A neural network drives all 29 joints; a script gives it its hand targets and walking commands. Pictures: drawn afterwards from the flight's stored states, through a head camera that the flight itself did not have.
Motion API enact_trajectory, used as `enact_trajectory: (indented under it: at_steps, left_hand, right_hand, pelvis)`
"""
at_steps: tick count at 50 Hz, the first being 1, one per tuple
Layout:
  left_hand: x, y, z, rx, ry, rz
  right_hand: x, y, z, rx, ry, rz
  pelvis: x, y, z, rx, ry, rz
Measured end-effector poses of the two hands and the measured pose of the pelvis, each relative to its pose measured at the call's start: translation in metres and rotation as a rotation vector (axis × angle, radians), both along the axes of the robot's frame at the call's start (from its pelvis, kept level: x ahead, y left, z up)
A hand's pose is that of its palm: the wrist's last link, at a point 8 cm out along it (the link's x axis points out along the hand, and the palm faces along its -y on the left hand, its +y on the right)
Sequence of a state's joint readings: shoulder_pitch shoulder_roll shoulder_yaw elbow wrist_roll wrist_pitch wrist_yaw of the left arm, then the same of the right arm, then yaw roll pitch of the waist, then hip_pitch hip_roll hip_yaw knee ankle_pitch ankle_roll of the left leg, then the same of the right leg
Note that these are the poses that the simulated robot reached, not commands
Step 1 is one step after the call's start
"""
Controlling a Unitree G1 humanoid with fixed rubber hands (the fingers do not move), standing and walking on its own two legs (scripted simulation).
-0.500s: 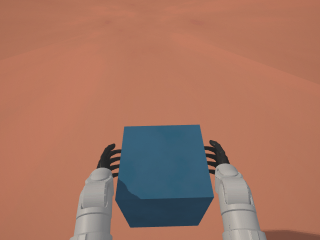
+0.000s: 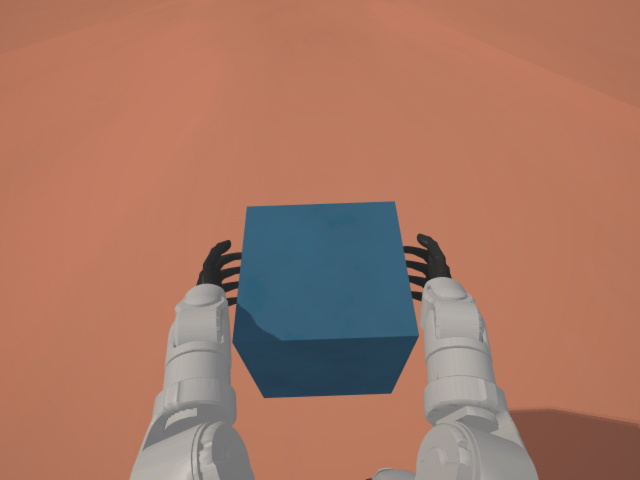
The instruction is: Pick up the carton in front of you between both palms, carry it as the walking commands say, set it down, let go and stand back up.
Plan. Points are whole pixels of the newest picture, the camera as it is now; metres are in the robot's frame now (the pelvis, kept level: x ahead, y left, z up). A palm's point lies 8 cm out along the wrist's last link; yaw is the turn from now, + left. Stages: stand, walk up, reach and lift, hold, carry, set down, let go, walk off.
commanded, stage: set down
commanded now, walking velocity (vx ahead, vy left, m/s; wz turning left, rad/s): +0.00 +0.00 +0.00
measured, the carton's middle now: (324, 307) +0.37 +0.00 -0.06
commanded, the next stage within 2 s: none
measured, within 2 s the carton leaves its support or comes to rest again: neither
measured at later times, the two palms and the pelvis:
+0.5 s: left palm (255, 316) +0.42 +0.12 -0.17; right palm (419, 325) +0.39 -0.17 -0.18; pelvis -0.02 +0.02 -0.10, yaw +1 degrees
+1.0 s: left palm (282, 325) +0.47 +0.09 -0.32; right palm (418, 342) +0.42 -0.20 -0.33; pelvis -0.05 +0.01 -0.23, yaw +3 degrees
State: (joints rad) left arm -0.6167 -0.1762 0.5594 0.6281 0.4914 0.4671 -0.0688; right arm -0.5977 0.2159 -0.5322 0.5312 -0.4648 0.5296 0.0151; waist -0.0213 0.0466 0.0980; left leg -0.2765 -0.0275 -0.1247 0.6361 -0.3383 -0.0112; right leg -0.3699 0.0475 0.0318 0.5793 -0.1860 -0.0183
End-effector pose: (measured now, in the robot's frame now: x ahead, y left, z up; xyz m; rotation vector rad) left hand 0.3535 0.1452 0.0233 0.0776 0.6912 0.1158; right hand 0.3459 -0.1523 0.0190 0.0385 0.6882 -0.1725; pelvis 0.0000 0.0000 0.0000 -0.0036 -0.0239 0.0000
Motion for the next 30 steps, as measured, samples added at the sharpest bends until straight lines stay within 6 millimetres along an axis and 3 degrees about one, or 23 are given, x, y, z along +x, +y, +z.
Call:
enact_trajectory:
  at_steps: [7, 14, 30]
  left_hand:
    - [0.018, -0.005, -0.075, 0.012, 0.01, -0.042]
    - [0.035, -0.011, -0.148, -0.03, -0.031, -0.053]
    - [0.079, -0.028, -0.222, -0.069, -0.02, -0.062]
  right_hand:
    - [0.007, -0.005, -0.076, -0.028, 0.01, -0.014]
    - [0.015, -0.011, -0.148, -0.025, -0.034, -0.052]
    - [0.048, -0.026, -0.221, -0.005, -0.027, -0.107]
  pelvis:
    - [-0.009, 0.005, -0.017, 0.01, 0.216, -0.004]
    - [-0.016, 0.013, -0.05, 0.022, 0.457, -0.005]
    - [-0.02, 0.022, -0.126, 0.024, 0.721, 0.007]
